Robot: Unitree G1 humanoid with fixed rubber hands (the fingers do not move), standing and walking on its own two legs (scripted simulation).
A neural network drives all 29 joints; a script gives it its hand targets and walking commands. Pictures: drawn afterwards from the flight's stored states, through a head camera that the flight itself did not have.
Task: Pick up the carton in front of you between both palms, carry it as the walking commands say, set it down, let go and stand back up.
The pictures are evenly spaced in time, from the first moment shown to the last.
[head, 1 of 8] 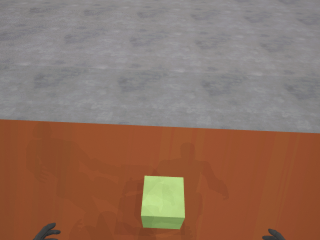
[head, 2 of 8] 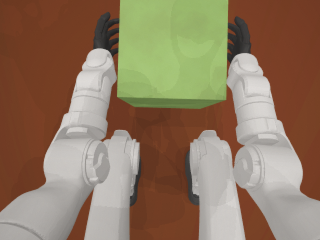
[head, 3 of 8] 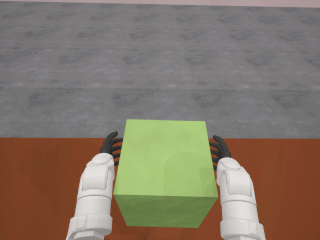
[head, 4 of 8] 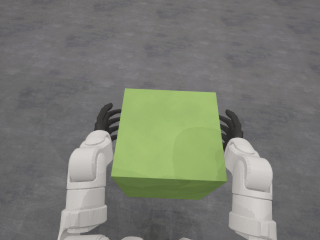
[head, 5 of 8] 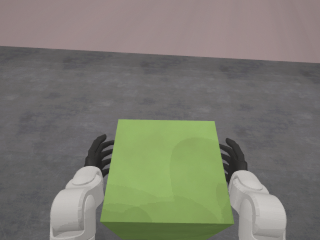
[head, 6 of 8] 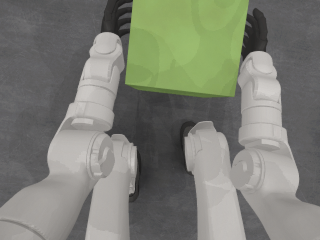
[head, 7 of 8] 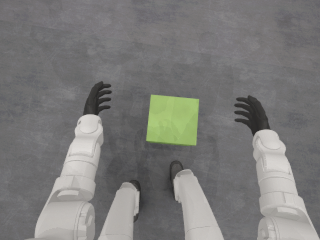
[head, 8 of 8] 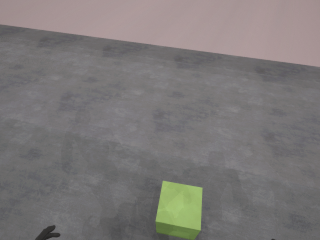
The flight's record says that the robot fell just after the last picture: no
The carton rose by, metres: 0.68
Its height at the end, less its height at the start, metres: -0.08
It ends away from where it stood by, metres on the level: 3.25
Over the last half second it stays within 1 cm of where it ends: yes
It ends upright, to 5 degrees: yes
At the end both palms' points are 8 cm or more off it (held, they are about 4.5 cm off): yes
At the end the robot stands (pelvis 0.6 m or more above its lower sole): yes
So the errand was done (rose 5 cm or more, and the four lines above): yes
